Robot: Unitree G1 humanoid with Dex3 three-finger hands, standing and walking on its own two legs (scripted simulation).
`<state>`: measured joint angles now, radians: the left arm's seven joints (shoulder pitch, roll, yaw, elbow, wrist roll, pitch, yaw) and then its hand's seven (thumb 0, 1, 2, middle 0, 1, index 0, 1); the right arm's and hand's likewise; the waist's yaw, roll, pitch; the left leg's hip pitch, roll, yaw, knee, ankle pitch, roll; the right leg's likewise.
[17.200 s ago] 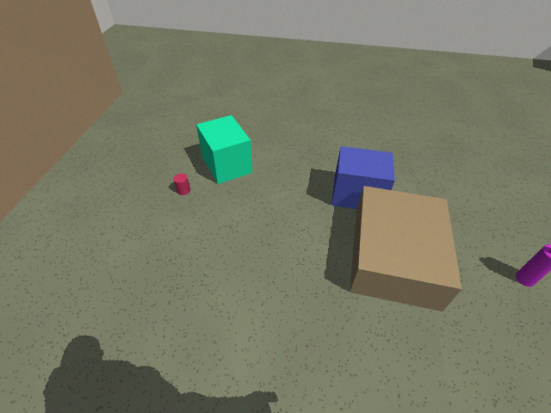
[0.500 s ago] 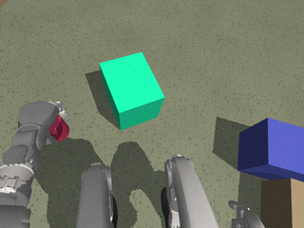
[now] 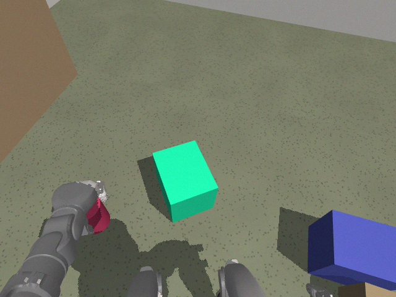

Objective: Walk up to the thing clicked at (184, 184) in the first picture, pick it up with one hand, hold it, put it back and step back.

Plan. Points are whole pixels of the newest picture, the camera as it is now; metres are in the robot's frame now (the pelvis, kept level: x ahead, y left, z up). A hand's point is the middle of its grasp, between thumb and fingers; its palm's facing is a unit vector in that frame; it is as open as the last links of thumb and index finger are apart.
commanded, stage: lift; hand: left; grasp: from above
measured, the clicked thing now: (90, 213) +0.35 +0.23 -0.12
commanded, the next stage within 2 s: hold in 0.44 s
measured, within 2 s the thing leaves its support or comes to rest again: neither
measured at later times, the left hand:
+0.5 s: hand (75, 192) +0.35 +0.22 +0.00, palm faces -0.44 -0.08 -0.89, open 9.3 cm
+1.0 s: hand (68, 179) +0.36 +0.22 +0.04, palm faces -0.45 -0.06 -0.89, open 9.3 cm
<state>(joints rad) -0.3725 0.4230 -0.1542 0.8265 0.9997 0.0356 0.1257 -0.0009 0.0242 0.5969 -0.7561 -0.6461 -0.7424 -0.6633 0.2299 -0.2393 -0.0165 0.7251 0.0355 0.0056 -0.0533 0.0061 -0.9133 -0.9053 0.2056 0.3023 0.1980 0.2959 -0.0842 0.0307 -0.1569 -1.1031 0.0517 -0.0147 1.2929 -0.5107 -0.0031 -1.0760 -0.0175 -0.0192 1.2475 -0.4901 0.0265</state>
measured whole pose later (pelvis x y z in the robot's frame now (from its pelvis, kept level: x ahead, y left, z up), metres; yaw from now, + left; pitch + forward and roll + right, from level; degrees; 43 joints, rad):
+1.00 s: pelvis +0.05 +0.00 +0.10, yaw +0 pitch +6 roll +0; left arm -0.29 0.38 -0.19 0.78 1.02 0.01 0.08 0.00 0.03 0.62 -0.73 -0.67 -0.71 -0.70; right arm 0.25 -0.26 -0.05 0.71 0.04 0.04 -0.03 0.01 -0.90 -0.90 0.20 0.30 0.20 0.30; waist -0.03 0.03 -0.06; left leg -0.43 0.03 0.04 0.66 -0.33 0.00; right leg -0.43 -0.03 0.01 0.64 -0.31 0.03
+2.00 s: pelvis +0.04 -0.01 +0.12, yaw -1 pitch +1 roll +0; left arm -0.23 0.39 -0.20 0.61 1.00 0.01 -0.04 0.01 0.03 0.64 -0.70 -0.71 -0.69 -0.72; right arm 0.19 -0.26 -0.03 0.67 0.06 0.07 -0.05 0.01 -0.91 -0.90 0.20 0.30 0.20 0.30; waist 0.00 0.04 -0.01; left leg -0.28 0.03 0.05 0.51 -0.24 -0.01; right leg -0.29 -0.03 0.01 0.52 -0.24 0.02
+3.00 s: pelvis +0.04 -0.01 +0.08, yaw +1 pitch +11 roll +0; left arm -0.38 0.36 -0.17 0.99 1.14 -0.06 0.25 0.01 0.03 0.64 -0.68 -0.73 -0.69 -0.73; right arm 0.21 -0.26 -0.06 0.70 0.01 0.07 0.00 0.01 -0.90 -0.90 0.20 0.30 0.20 0.30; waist -0.04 0.00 -0.07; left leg -0.65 0.03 0.01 0.82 -0.36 -0.01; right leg -0.65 -0.03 -0.01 0.80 -0.35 0.02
